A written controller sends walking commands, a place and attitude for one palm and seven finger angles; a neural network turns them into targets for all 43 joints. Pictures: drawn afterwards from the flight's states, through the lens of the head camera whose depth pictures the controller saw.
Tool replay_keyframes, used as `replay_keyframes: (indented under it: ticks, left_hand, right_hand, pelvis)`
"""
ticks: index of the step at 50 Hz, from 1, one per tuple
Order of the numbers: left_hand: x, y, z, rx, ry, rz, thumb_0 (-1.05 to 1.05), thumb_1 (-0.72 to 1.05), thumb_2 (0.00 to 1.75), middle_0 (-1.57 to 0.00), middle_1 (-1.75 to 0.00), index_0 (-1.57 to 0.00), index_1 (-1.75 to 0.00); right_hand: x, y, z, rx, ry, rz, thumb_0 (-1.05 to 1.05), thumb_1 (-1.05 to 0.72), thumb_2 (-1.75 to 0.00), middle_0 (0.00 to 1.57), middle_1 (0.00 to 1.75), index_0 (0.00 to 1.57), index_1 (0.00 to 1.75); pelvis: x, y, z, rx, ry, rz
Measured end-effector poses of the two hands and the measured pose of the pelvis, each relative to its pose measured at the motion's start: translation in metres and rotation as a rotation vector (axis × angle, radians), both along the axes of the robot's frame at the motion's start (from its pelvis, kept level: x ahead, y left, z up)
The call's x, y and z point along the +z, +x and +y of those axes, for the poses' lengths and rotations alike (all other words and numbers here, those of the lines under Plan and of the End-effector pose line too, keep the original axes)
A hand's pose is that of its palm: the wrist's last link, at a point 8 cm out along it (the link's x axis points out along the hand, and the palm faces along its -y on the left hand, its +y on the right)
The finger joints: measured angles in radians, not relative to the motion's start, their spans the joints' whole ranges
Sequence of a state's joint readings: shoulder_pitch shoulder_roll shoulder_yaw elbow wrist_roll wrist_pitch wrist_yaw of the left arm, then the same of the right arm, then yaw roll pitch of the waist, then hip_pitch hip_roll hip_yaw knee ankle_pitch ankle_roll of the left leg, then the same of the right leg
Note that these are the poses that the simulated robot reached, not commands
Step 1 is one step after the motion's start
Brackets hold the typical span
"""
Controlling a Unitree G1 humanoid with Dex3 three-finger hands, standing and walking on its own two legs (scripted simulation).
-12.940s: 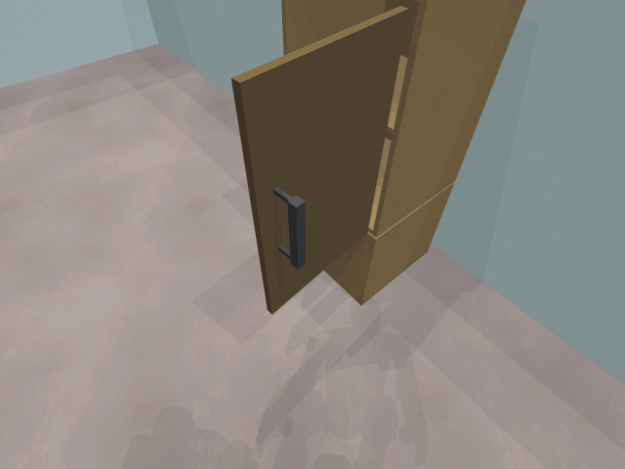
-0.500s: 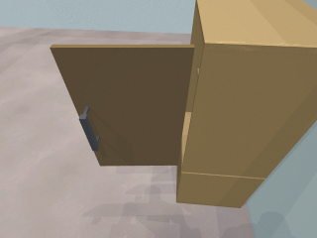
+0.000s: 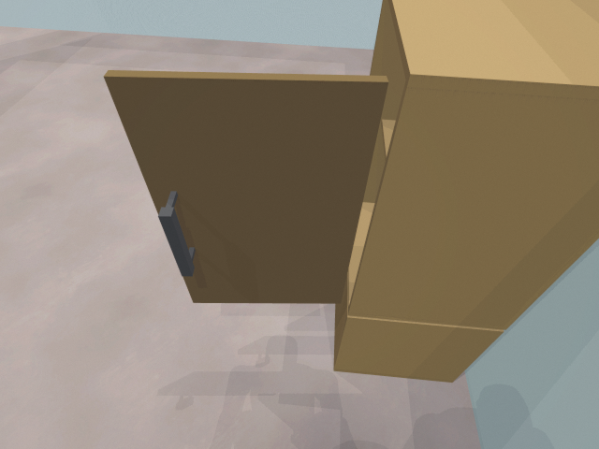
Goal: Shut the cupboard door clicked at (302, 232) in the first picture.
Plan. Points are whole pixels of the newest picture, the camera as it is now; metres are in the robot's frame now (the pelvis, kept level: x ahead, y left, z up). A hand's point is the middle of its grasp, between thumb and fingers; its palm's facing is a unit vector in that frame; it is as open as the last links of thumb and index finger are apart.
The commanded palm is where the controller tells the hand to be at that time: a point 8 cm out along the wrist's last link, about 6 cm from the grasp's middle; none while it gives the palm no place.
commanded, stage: look again from close up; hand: left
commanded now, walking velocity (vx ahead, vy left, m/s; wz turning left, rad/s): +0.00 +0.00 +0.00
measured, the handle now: (180, 235) +0.47 +0.25 -0.05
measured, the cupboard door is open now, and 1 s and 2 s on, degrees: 95 95 95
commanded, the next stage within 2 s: raise the hand and make a fist in 0.40 s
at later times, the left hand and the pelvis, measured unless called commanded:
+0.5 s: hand out of the picture +0.02 +0.17 -0.18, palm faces +0.02 -0.99 -0.17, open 7.3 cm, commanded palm +0.11 +0.22 -0.07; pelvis +0.02 +0.01 +0.00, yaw +0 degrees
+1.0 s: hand out of the picture +0.14 +0.18 -0.08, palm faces +0.17 -0.98 -0.03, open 5.8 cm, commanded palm +0.13 +0.22 -0.06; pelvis -0.02 -0.03 -0.11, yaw +5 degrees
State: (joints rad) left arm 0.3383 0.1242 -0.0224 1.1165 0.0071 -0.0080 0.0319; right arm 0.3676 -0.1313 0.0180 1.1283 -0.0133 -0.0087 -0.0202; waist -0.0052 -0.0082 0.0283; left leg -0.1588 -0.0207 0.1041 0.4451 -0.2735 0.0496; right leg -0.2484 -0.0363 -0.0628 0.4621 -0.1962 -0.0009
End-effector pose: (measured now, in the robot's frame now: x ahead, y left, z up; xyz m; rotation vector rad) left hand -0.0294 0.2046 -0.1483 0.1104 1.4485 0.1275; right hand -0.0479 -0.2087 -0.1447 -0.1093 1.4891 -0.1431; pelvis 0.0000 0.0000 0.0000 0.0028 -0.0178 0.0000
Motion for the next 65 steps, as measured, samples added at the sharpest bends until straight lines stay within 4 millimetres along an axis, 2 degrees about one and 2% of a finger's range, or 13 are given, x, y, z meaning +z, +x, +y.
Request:
replay_keyframes:
  ticks: [12, 26, 28, 31, 34, 37, 40, 43, 46, 49, 55, 60, 65]
  left_hand:
    - [-0.002, 0.026, 0.006, -0.009, 0.003, -0.033, 0.01, 0.92, 0.90, -0.20, -0.30, -0.20, -0.30]
    - [-0.001, 0.041, 0.020, -0.012, 0.023, -0.047, 0.01, 0.91, 0.90, -0.19, -0.30, -0.20, -0.30]
    - [0.014, 0.067, 0.036, 0.061, 0.074, -0.192, 0.02, 0.93, 0.90, -0.20, -0.30, -0.21, -0.30]
    - [0.072, 0.130, 0.047, 0.072, 0.146, -0.627, 0.03, 0.95, 0.90, -0.21, -0.31, -0.21, -0.31]
    - [0.118, 0.187, 0.039, 0.056, 0.134, -1.007, 0.03, 0.94, 0.90, -0.23, -0.34, -0.23, -0.33]
    - [0.137, 0.216, 0.022, 0.025, 0.019, -1.310, 0.02, 0.93, 0.90, -0.26, -0.37, -0.26, -0.37]
    - [0.127, 0.213, 0.003, -0.068, -0.096, -1.501, 0.01, 0.92, 0.90, -0.30, -0.42, -0.31, -0.42]
    - [0.094, 0.191, -0.002, -0.105, -0.133, -1.460, 0.00, 0.91, 0.90, -0.35, -0.48, -0.36, -0.47]
    - [0.067, 0.162, 0.006, -0.059, -0.093, -1.341, 0.01, 0.90, 0.90, -0.41, -0.53, -0.42, -0.53]
    - [0.068, 0.139, 0.019, -0.002, 0.002, -1.324, 0.01, 0.90, 0.90, -0.47, -0.59, -0.47, -0.59]
    - [0.095, 0.152, 0.018, -0.079, 0.020, -1.481, 0.02, 0.90, 0.90, -0.57, -0.71, -0.58, -0.71]
    - [0.088, 0.183, 0.010, -0.147, -0.093, -1.386, 0.01, 0.90, 0.90, -0.66, -0.81, -0.67, -0.81]
    - [0.092, 0.190, 0.022, -0.086, -0.060, -1.327, 0.01, 0.90, 0.90, -0.75, -0.91, -0.76, -0.91]
  right_hand:
    - [-0.002, 0.043, 0.013, 0.012, 0.001, -0.078, 0.01, -0.91, -0.90, 0.20, 0.30, 0.20, 0.30]
    - [0.001, 0.059, 0.007, 0.020, -0.027, -0.090, 0.00, -0.91, -0.90, 0.20, 0.30, 0.20, 0.30]
    - [0.006, 0.067, 0.001, 0.024, -0.070, -0.195, 0.01, -0.91, -0.90, 0.20, 0.30, 0.20, 0.30]
    - [0.014, 0.091, -0.013, 0.041, -0.096, -0.423, 0.02, -0.92, -0.90, 0.20, 0.30, 0.20, 0.30]
    - [0.015, 0.125, -0.028, 0.109, -0.091, -0.602, 0.02, -0.92, -0.90, 0.20, 0.30, 0.20, 0.30]
    - [0.019, 0.164, -0.041, 0.160, -0.103, -0.745, 0.01, -0.91, -0.90, 0.20, 0.30, 0.20, 0.30]
    - [0.027, 0.203, -0.052, 0.214, -0.131, -0.868, 0.01, -0.91, -0.90, 0.20, 0.30, 0.20, 0.30]
    - [0.031, 0.239, -0.056, 0.268, -0.148, -0.963, 0.01, -0.91, -0.90, 0.20, 0.30, 0.20, 0.30]
    - [0.029, 0.269, -0.050, 0.317, -0.141, -1.033, 0.01, -0.90, -0.90, 0.20, 0.30, 0.20, 0.30]
    - [0.022, 0.287, -0.037, 0.353, -0.109, -1.067, 0.01, -0.90, -0.90, 0.20, 0.30, 0.20, 0.30]
    - [-0.013, 0.282, -0.008, 0.394, -0.015, -1.006, 0.01, -0.90, -0.90, 0.20, 0.30, 0.20, 0.30]
    - [-0.037, 0.247, -0.003, 0.307, 0.027, -0.874, 0.01, -0.90, -0.90, 0.20, 0.30, 0.21, 0.30]
    - [-0.042, 0.210, -0.017, 0.220, -0.008, -0.765, 0.01, -0.90, -0.90, 0.21, 0.30, 0.21, 0.30]
  pelvis:
    - [0.000, 0.014, 0.006, -0.007, -0.005, -0.014]
    - [0.000, 0.021, 0.013, -0.007, -0.009, -0.012]
    - [-0.003, 0.018, 0.011, 0.009, -0.010, -0.012]
    - [-0.009, 0.018, 0.009, 0.042, 0.007, 0.007]
    - [-0.022, 0.010, 0.008, 0.084, 0.014, 0.054]
    - [-0.038, 0.002, 0.002, 0.074, 0.010, 0.132]
    - [-0.061, -0.007, -0.008, 0.063, 0.012, 0.197]
    - [-0.083, -0.013, -0.016, 0.063, 0.010, 0.234]
    - [-0.099, -0.016, -0.022, 0.074, 0.000, 0.259]
    - [-0.109, -0.018, -0.027, 0.089, -0.020, 0.274]
    - [-0.118, -0.024, -0.033, 0.113, -0.056, 0.296]
    - [-0.115, -0.024, -0.033, 0.104, -0.052, 0.306]
    - [-0.105, -0.018, -0.028, 0.091, -0.042, 0.307]
